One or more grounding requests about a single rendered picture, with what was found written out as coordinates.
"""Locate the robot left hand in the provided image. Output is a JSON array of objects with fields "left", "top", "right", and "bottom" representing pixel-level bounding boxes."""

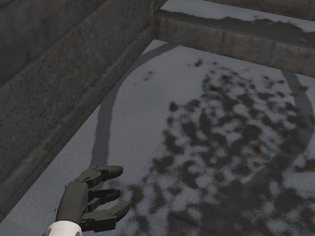
[{"left": 55, "top": 165, "right": 131, "bottom": 233}]

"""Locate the left robot forearm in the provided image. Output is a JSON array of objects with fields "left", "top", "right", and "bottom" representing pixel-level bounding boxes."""
[{"left": 45, "top": 221, "right": 82, "bottom": 236}]

